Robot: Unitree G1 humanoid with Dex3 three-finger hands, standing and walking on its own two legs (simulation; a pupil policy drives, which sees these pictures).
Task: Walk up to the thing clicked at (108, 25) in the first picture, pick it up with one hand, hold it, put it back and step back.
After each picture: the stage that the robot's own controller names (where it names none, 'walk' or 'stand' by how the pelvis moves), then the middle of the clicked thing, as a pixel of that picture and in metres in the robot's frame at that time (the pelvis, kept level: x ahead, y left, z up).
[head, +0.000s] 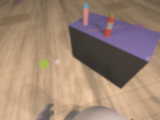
stand; (109, 25) +0.96 -0.12 +0.04
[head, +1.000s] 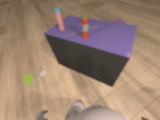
walk; (85, 27) +0.85 +0.17 +0.06
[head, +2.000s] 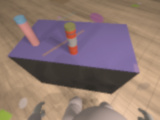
stand; (72, 40) +0.51 +0.20 +0.09
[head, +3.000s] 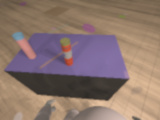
stand; (67, 53) +0.47 +0.23 +0.04
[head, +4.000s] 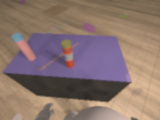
stand; (68, 55) +0.45 +0.21 +0.04
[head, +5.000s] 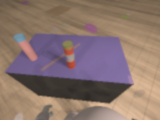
stand; (69, 56) +0.45 +0.21 +0.04
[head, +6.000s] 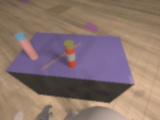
stand; (70, 55) +0.45 +0.20 +0.04
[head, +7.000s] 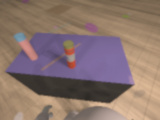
rise first; (70, 56) +0.45 +0.20 +0.04
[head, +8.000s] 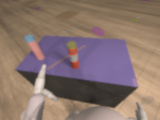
rise first; (73, 56) +0.46 +0.21 +0.04
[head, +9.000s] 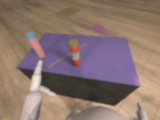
go down; (75, 54) +0.46 +0.20 +0.04
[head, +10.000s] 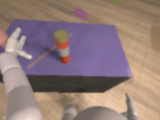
go down; (63, 49) +0.44 +0.19 +0.08
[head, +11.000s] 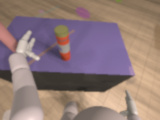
close in; (64, 46) +0.45 +0.19 +0.09
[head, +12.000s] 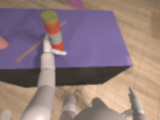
close; (55, 36) +0.48 +0.21 +0.13
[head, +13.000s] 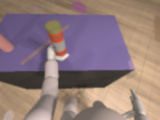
lift; (58, 44) +0.44 +0.20 +0.12
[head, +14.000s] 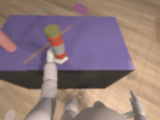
lift; (58, 47) +0.42 +0.21 +0.11
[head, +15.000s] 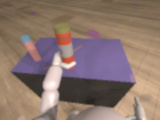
lift; (66, 49) +0.33 +0.17 +0.25
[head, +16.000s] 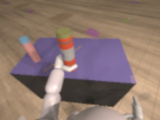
hold; (67, 52) +0.33 +0.16 +0.22
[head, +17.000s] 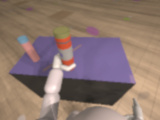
hold; (66, 52) +0.33 +0.17 +0.22
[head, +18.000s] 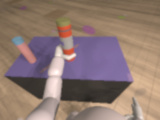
crouch; (66, 42) +0.41 +0.17 +0.22
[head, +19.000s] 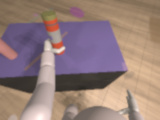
lower; (55, 36) +0.50 +0.21 +0.15
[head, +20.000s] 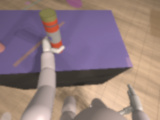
lower; (54, 35) +0.50 +0.20 +0.12
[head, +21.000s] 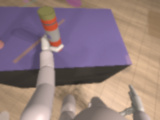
lower; (53, 33) +0.50 +0.21 +0.13
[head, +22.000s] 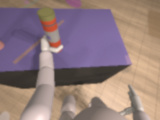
lower; (52, 34) +0.50 +0.21 +0.13
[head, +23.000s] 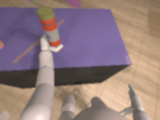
lower; (52, 33) +0.50 +0.21 +0.13
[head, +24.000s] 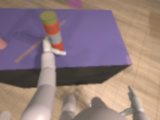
open; (54, 36) +0.49 +0.20 +0.13
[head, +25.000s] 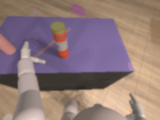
sink last; (61, 43) +0.46 +0.19 +0.10
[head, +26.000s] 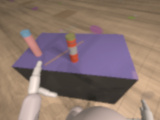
stand; (72, 49) +0.50 +0.21 +0.09
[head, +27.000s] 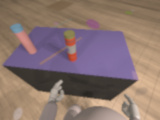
stand; (71, 47) +0.48 +0.20 +0.09
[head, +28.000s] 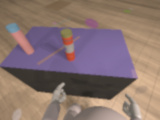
stand; (69, 47) +0.48 +0.21 +0.10
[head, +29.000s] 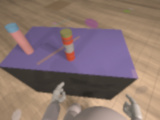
stand; (68, 47) +0.48 +0.21 +0.10
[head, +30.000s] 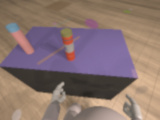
stand; (69, 46) +0.48 +0.21 +0.10
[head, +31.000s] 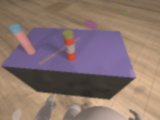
stand; (70, 47) +0.49 +0.20 +0.09
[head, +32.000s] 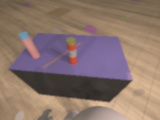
walk; (72, 52) +0.50 +0.20 +0.04
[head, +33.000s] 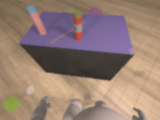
walk; (78, 27) +0.69 +0.19 +0.06
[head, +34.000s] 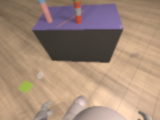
walk; (77, 11) +1.00 +0.27 +0.06
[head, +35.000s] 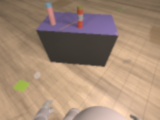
stand; (80, 17) +1.08 +0.24 +0.05
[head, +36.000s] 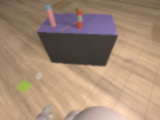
stand; (79, 18) +1.08 +0.23 +0.04
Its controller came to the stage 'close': yes
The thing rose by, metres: 0.20
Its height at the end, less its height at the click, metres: +0.00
